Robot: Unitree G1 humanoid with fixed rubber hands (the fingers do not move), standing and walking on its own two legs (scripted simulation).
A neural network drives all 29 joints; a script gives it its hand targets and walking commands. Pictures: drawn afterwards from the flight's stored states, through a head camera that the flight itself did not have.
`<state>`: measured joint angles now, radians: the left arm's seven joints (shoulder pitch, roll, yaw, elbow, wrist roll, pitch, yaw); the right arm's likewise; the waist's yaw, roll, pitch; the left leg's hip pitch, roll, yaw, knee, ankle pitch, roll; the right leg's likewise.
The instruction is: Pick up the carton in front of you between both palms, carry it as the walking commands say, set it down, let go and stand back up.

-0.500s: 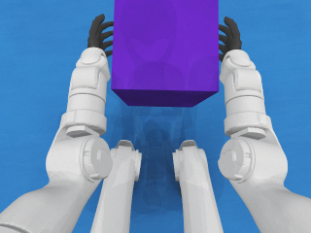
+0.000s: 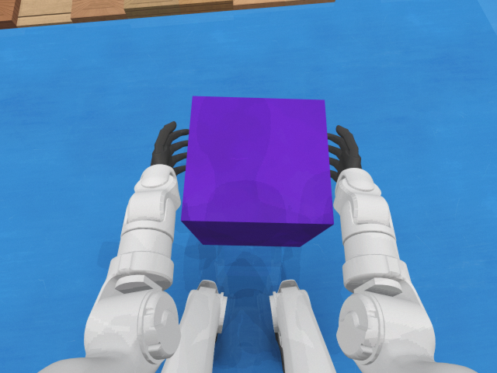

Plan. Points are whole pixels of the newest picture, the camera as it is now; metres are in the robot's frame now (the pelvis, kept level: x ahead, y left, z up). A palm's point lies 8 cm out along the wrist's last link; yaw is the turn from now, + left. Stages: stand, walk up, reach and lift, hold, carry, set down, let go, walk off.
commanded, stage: reach and lift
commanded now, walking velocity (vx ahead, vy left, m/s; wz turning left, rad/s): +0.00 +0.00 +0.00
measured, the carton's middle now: (254, 183) +0.44 -0.01 -0.11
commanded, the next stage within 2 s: hold in 1.82 s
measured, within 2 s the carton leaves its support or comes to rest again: neither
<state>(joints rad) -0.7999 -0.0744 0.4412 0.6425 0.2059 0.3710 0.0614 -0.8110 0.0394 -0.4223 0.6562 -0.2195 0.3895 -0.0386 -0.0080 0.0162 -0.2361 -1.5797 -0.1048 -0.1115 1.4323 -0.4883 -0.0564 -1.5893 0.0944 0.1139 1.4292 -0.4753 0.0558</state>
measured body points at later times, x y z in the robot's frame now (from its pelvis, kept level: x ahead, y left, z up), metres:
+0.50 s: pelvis +0.05 +0.00 +0.13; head +0.12 +0.00 +0.58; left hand +0.40 +0.15 +0.11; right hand +0.40 -0.16 +0.10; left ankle +0.07 +0.13 -0.56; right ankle +0.08 -0.13 -0.56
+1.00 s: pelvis +0.06 +0.00 +0.18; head +0.02 +0.00 +0.63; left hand +0.36 +0.15 +0.19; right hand +0.36 -0.15 +0.19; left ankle +0.07 +0.13 -0.56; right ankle +0.08 -0.13 -0.56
